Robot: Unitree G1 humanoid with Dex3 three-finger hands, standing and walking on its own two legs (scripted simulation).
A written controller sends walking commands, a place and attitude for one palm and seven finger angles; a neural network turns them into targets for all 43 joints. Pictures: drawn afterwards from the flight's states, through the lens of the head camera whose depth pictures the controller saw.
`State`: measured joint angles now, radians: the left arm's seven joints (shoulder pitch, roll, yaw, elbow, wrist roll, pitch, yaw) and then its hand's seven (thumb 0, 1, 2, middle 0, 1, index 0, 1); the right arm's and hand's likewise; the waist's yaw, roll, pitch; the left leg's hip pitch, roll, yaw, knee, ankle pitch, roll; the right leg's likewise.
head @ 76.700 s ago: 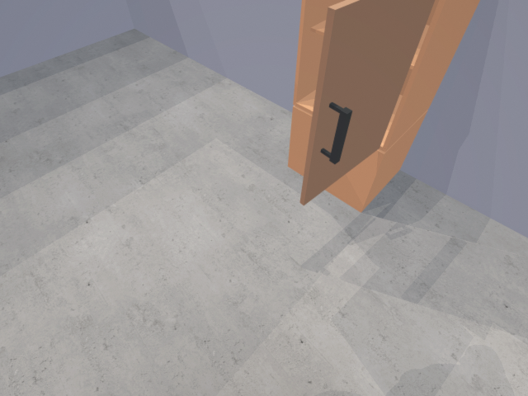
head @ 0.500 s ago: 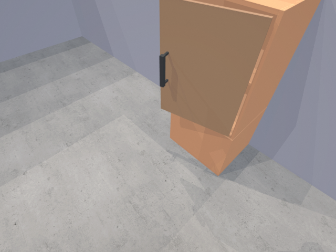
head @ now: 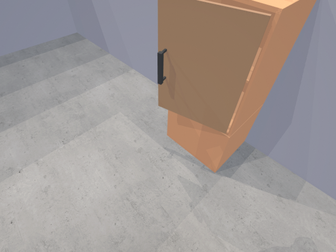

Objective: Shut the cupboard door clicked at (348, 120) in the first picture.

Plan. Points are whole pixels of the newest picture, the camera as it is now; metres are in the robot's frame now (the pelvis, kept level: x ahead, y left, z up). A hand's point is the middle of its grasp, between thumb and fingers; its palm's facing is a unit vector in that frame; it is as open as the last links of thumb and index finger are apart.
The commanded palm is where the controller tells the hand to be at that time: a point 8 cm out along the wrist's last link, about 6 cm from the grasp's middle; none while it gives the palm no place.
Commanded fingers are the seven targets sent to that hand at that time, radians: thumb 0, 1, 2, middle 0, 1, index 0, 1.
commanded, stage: look to check the result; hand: left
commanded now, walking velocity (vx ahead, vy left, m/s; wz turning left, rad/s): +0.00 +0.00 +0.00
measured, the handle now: (162, 66) +0.91 +0.08 -0.06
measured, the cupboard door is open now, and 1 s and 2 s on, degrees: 15 15 15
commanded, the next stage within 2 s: walk to a spot facing it in 0.52 s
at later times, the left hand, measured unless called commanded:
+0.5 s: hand out of the picture +0.03 +0.18 -0.17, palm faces +0.00 -0.97 -0.22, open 7.4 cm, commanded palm none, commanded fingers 0.00 0.90 0.90 -0.20 -0.30 -0.20 -0.30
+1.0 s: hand out of the picture +0.03 +0.19 -0.19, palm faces +0.18 -0.96 -0.23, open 7.4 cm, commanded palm none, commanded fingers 0.00 0.90 0.90 -0.20 -0.30 -0.20 -0.30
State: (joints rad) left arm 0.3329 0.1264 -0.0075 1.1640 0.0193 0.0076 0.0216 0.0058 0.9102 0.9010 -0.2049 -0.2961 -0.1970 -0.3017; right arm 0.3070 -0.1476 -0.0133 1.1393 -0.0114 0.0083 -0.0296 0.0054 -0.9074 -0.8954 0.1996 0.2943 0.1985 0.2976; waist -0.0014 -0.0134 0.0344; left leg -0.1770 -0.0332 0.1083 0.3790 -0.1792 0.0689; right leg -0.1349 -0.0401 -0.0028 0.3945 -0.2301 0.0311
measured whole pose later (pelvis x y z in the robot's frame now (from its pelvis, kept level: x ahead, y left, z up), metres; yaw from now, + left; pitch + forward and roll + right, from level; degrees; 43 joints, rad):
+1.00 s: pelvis +0.02 -0.01 -0.02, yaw +10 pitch -1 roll -1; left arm 0.20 0.20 0.05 1.01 0.03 0.02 0.03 0.01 0.91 0.90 -0.21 -0.30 -0.20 -0.30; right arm 0.21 -0.19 -0.05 1.04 -0.02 0.07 0.00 0.01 -0.91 -0.90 0.20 0.29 0.20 0.30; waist -0.02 0.00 0.11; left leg -0.37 0.00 0.05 0.84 -0.47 -0.01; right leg -0.15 -0.07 -0.17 0.57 -0.38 0.02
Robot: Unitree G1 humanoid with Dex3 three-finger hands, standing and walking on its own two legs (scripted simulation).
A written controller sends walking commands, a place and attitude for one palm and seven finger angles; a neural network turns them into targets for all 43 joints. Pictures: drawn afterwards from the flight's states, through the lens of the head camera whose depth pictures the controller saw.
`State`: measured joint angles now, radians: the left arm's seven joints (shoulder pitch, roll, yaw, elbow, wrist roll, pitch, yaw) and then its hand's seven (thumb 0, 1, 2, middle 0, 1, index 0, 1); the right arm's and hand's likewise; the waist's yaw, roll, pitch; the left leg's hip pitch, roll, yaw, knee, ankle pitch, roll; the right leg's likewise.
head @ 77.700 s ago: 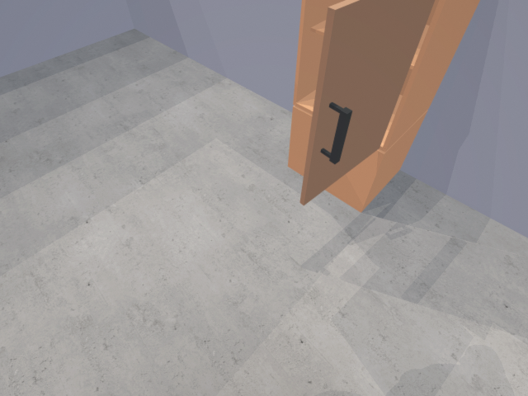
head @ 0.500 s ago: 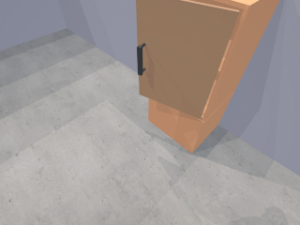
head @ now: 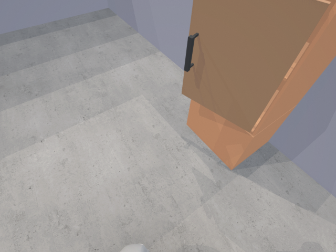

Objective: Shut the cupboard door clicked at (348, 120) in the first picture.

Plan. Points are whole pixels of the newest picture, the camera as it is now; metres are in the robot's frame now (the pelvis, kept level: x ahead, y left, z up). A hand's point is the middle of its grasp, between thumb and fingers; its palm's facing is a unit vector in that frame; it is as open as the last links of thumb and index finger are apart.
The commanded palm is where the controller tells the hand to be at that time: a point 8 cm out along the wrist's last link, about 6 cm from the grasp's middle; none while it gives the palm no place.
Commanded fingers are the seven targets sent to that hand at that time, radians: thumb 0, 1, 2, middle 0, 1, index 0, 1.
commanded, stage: walk to a spot facing it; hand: left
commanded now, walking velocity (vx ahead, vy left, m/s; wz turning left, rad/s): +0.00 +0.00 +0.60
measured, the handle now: (191, 52) +0.89 -0.07 -0.04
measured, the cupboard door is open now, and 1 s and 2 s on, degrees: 15 15 15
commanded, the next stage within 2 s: turn to face it in 1.94 s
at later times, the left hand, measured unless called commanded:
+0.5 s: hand out of the picture +0.07 +0.23 -0.14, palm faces +0.25 -0.92 -0.29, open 7.4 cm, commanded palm none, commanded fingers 0.00 0.90 0.90 -0.20 -0.30 -0.20 -0.30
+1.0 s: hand out of the picture -0.10 +0.15 -0.18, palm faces +0.63 -0.74 -0.23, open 7.4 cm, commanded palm none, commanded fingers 0.00 0.90 0.90 -0.20 -0.30 -0.20 -0.30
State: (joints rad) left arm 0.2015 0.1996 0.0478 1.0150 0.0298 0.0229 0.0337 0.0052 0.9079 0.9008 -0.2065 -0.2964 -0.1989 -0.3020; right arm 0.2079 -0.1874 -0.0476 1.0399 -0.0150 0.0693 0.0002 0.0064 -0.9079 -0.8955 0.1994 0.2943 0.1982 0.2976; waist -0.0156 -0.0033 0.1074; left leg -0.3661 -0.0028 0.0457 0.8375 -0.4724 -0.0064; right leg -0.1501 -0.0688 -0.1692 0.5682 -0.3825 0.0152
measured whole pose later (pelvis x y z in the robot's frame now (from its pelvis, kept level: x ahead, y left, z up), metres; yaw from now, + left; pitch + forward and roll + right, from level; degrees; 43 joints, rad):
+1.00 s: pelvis +0.01 -0.01 -0.01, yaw +38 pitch +1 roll +1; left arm 0.30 0.22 0.06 0.91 0.02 0.03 0.02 0.01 0.91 0.90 -0.21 -0.30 -0.20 -0.30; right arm 0.10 -0.23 -0.06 0.88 -0.02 0.06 0.03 0.01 -0.91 -0.90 0.20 0.29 0.20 0.30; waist 0.02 -0.05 0.13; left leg -0.33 0.00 0.08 0.66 -0.30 0.00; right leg -0.24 -0.17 -0.25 0.76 -0.48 0.05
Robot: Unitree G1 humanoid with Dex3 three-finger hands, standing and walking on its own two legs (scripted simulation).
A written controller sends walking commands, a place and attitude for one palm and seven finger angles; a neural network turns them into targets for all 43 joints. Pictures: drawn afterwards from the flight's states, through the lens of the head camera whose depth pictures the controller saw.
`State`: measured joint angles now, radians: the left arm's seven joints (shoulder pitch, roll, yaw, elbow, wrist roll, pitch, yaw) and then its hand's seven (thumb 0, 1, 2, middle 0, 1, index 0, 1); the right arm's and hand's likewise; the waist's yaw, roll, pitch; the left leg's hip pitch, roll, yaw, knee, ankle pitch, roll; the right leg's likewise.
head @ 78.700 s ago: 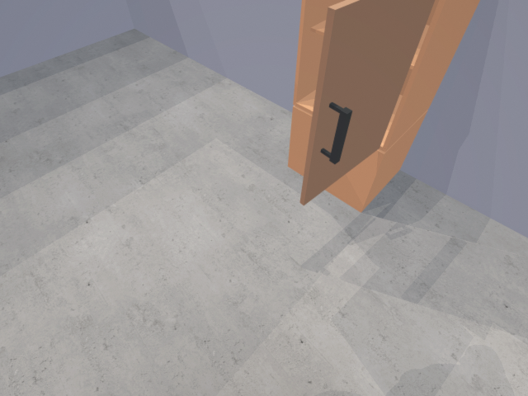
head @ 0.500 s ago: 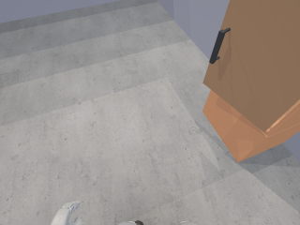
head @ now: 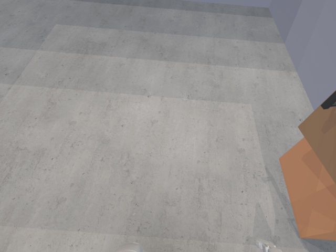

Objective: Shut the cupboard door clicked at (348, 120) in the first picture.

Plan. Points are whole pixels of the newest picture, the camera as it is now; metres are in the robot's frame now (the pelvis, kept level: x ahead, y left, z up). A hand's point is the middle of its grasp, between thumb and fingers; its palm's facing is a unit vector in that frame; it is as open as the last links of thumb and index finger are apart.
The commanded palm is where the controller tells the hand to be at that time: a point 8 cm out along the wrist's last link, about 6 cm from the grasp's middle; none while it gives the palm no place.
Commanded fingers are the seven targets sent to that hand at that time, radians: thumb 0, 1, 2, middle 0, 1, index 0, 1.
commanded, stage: walk to a spot facing it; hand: left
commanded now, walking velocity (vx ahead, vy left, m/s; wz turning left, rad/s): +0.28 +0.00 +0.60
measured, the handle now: out of the picture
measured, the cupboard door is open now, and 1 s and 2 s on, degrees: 15 15 15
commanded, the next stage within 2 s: turn to face it in 0.94 s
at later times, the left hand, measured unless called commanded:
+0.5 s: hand (97, 215) +0.20 +0.20 -0.12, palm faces +0.18 -0.95 -0.27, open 7.4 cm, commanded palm none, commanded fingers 0.00 0.90 0.90 -0.20 -0.30 -0.20 -0.30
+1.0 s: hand out of the picture +0.11 +0.20 -0.18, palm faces +0.59 -0.77 -0.23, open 7.4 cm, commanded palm none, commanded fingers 0.00 0.90 0.90 -0.20 -0.30 -0.20 -0.30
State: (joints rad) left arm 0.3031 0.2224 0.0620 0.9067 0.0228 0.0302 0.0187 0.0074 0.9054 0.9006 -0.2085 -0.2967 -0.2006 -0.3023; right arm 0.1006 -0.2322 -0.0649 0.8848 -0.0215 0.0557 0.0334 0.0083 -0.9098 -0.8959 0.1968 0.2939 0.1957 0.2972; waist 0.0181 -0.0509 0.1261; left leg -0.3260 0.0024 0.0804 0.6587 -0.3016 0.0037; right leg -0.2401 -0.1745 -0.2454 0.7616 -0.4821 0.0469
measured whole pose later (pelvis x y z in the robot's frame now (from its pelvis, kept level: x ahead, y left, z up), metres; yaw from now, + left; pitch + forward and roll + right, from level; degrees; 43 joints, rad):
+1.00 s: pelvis +0.25 +0.05 +0.00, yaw +35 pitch +1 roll -1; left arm 0.34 0.22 0.05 0.96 0.01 0.04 0.02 0.01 0.91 0.90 -0.21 -0.30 -0.20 -0.30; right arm 0.07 -0.26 -0.04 0.85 -0.02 0.00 0.03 0.00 -0.91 -0.90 0.20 0.29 0.20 0.30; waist 0.03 -0.02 0.15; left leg -0.45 -0.04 0.10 0.70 -0.27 0.13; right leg -0.31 -0.13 -0.13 1.17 -0.58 0.06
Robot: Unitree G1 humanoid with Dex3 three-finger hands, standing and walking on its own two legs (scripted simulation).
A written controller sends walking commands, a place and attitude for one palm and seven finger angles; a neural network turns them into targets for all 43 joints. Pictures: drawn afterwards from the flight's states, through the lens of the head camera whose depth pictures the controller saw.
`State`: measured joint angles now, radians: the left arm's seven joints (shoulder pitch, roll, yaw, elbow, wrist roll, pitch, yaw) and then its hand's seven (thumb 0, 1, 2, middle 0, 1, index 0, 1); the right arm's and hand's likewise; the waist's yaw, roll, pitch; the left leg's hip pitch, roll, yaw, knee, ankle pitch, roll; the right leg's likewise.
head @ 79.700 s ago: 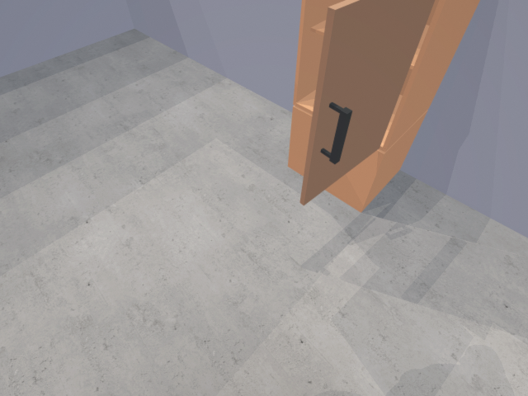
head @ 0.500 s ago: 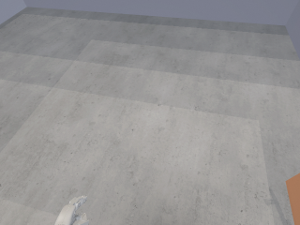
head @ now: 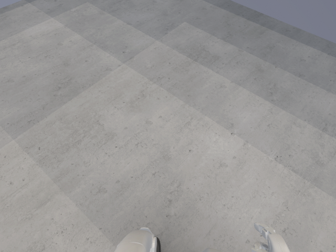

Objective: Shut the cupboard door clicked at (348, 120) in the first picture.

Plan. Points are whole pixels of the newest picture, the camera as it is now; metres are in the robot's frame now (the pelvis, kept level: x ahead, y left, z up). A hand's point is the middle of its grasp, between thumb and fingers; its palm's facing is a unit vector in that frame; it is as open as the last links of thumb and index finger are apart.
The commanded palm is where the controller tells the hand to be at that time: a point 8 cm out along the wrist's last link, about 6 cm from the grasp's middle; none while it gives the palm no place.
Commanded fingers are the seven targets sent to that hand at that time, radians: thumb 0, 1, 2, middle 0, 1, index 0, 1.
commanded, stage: turn to face it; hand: left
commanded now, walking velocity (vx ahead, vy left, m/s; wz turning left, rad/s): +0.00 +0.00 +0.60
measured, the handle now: out of the picture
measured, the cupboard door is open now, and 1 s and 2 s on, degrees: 15 15 15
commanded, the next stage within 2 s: none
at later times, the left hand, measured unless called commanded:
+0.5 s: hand (118, 241) +0.14 +0.14 -0.15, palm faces -0.10 -0.97 -0.20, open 7.4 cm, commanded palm none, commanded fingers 0.00 0.90 0.90 -0.20 -0.30 -0.20 -0.30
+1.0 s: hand (111, 194) +0.26 +0.19 -0.16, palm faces -0.31 -0.92 -0.22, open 7.4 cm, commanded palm none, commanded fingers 0.00 0.90 0.90 -0.20 -0.30 -0.20 -0.30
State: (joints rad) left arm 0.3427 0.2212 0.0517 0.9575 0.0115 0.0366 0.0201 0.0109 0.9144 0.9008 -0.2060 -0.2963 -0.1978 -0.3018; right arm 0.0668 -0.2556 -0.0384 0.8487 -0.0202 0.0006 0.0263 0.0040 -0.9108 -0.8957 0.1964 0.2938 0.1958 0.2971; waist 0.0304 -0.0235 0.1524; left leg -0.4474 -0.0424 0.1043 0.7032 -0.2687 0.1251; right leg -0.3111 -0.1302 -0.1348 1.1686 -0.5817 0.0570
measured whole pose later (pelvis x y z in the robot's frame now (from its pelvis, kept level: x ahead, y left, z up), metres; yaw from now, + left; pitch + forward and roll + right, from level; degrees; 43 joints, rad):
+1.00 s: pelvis +0.13 +0.01 +0.02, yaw -24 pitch +0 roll -1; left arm 0.23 0.26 0.10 0.92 0.02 0.08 -0.01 0.01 0.91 0.90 -0.20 -0.30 -0.20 -0.30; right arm 0.13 -0.17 -0.02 0.86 -0.03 0.01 -0.02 0.01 -0.91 -0.90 0.20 0.29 0.20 0.30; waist 0.04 -0.05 0.08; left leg -0.31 0.06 0.07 0.60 -0.29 0.01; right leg -0.40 0.04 0.07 1.03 -0.55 0.03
